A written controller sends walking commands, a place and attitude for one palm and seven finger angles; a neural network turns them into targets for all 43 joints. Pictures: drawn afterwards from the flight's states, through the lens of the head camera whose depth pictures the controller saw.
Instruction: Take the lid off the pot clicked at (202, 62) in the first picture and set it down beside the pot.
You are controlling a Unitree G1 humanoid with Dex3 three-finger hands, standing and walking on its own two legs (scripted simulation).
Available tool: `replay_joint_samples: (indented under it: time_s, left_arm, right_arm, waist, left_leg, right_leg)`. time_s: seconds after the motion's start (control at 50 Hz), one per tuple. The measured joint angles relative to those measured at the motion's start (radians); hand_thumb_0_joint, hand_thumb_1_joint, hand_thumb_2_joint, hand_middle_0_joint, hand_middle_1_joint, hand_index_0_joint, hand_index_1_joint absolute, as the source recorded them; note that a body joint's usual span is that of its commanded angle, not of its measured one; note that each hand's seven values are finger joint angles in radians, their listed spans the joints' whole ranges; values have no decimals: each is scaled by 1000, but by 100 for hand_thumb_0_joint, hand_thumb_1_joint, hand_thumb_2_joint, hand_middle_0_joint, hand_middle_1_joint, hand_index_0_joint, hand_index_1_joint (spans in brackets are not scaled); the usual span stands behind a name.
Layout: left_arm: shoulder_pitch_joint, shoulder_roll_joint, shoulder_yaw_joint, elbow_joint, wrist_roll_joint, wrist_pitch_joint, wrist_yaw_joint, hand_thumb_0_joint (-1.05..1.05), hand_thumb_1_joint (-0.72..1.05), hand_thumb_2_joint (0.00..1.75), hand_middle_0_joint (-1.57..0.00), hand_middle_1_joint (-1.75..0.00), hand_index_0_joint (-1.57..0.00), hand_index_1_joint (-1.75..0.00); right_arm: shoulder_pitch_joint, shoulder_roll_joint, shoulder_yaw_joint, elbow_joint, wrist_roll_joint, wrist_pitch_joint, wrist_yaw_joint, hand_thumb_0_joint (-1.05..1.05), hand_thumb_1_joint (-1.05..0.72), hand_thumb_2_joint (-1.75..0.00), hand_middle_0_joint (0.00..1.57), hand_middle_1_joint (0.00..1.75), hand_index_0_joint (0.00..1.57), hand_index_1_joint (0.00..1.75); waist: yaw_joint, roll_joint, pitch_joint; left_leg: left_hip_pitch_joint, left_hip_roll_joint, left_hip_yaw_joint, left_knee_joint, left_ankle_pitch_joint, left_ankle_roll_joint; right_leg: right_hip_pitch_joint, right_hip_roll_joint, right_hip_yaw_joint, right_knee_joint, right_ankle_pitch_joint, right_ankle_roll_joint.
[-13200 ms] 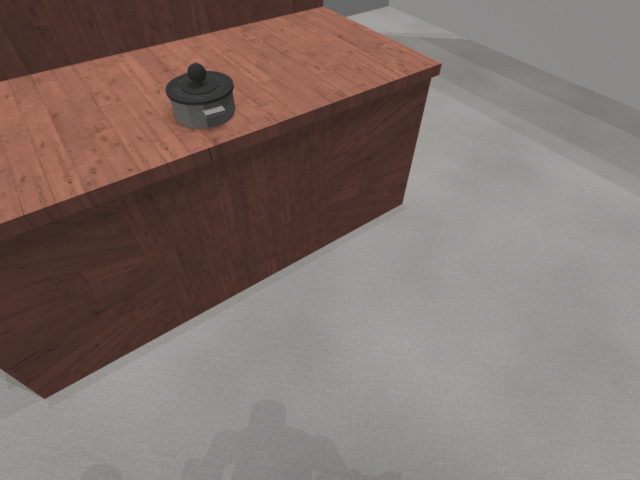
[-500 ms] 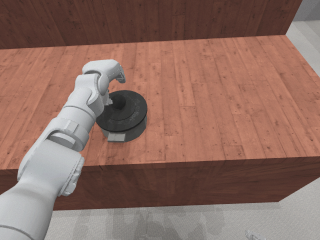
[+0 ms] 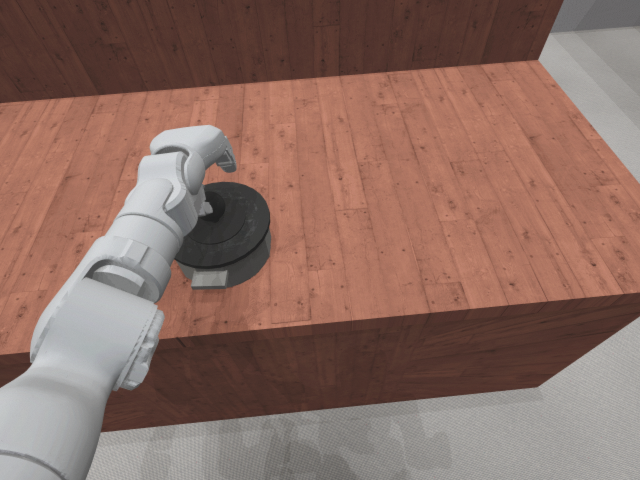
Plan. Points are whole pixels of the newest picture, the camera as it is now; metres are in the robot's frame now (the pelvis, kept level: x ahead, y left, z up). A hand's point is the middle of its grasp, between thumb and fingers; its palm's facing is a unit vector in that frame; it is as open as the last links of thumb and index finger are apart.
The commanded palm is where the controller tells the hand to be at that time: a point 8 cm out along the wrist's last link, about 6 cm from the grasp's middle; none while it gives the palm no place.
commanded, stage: lower the open fingers around the knob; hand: left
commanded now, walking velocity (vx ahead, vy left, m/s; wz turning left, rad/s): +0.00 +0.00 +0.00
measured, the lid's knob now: (209, 206) +0.51 +0.14 +0.02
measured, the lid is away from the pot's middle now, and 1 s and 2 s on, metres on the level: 0.00 0.00 0.00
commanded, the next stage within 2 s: close the fingers and squeeze the knob in 0.88 s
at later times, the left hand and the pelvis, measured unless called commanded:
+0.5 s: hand (194, 210) +0.47 +0.14 +0.07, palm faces -0.38 -0.03 -0.92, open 10.4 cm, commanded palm +0.49 +0.14 +0.12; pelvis +0.00 +0.00 +0.00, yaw +0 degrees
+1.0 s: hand (201, 213) +0.48 +0.14 +0.05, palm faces -0.40 -0.04 -0.91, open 10.4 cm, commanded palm +0.49 +0.14 +0.10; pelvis +0.00 +0.00 -0.01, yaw -1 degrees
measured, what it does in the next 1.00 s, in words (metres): stands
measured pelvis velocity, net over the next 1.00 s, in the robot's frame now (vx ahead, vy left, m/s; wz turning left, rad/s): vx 0.00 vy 0.00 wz -0.02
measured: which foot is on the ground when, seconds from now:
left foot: down 0.00-1.00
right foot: down 0.00-1.00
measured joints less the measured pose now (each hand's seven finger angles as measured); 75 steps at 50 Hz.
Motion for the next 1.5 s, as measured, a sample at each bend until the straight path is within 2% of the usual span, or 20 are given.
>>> replay_joint_samples:
  time_s: [0.12,0.2,0.38,0.48,0.72,0.84,1.0,1.04,1.14,1.26,1.34,1.5]
  left_arm:
    - [40,7,18,-27,4,-23,16,0,-29,136,-81,-9,-82,-8]
    - [48,6,3,-13,-1,-15,20,0,-29,136,-81,-9,-81,-8]
    - [67,10,-3,-20,-4,-49,17,0,-29,136,-81,-9,-81,-8]
    - [59,-3,-26,-8,1,-58,39,0,-29,136,-81,-9,-81,-8]
    - [29,-22,7,81,20,-38,100,0,-29,136,-81,-9,-81,-8]
    - [41,1,43,88,27,-43,106,0,-29,136,-81,-9,-81,-8]
    - [42,19,33,105,22,-43,95,0,-29,136,-81,-9,-81,-8]
    - [45,22,39,99,18,-51,88,0,-27,132,-78,-14,-78,-14]
    - [56,33,49,75,24,-74,85,0,-18,115,-64,-43,-65,-43]
    - [51,18,22,80,21,-61,94,0,-8,103,-55,-70,-55,-69]
    - [54,10,36,82,18,-62,94,0,-4,99,-52,-81,-53,-80]
    - [43,1,19,89,16,-55,96,0,5,96,-53,-93,-53,-92]
  right_arm:
    - [-8,4,-5,-5,-3,-1,-1,0,-91,-90,20,30,20,30]
    - [-24,7,-3,-7,0,3,3,0,-91,-90,20,30,20,30]
    - [-54,13,-3,-16,-1,6,-1,0,-91,-90,20,30,20,30]
    - [-52,16,-8,-11,-2,7,3,0,-91,-90,20,30,20,30]
    - [-18,24,-4,18,-9,3,3,0,-91,-90,20,30,20,30]
    - [18,23,-7,25,-10,-3,-4,0,-91,-90,20,30,20,30]
    - [46,13,-15,39,-9,-6,-3,0,-91,-90,20,30,20,30]
    - [44,11,-16,38,-9,-8,-5,0,-91,-90,20,30,20,30]
    - [33,8,-19,31,-10,-17,-12,0,-91,-90,20,30,20,30]
    - [18,9,-22,26,-8,-12,-2,0,-91,-90,20,30,20,30]
    - [0,12,-16,22,-9,-9,-1,0,-91,-90,20,30,20,30]
    - [-15,21,-9,14,-7,-8,-1,0,-91,-90,20,30,20,30]
  waist:
    - [6,-2,-6]
    - [12,-4,-8]
    - [20,-12,-7]
    - [25,-13,-11]
    - [-6,-10,-17]
    - [-23,-8,-18]
    - [-27,-8,-21]
    - [-27,-10,-19]
    - [-26,-12,-19]
    - [-15,-12,-27]
    - [-13,-11,-28]
    - [-10,-11,-26]
  left_leg:
    - [1,4,1,2,-4,-2]
    - [-3,5,-2,10,-9,-3]
    - [-20,2,-7,27,-16,0]
    - [-39,-1,-8,39,-18,3]
    - [-88,5,5,61,-23,6]
    - [-91,13,12,60,-24,4]
    - [-89,17,9,59,-25,1]
    - [-90,18,7,60,-25,1]
    - [-92,18,7,60,-25,1]
    - [-93,16,4,64,-28,0]
    - [-92,15,3,67,-29,1]
    - [-93,13,1,71,-30,1]
  right_leg:
    - [2,4,1,-3,-1,-2]
    - [1,5,-2,0,-4,-2]
    - [-11,2,-6,12,-9,0]
    - [-28,-1,-7,23,-13,3]
    - [-84,3,8,47,-14,6]
    - [-89,10,15,41,-9,4]
    - [-83,15,13,35,-7,2]
    - [-84,15,11,35,-7,1]
    - [-86,16,11,35,-6,0]
    - [-85,15,8,38,-10,0]
    - [-84,13,7,42,-12,1]
    - [-84,11,5,48,-16,2]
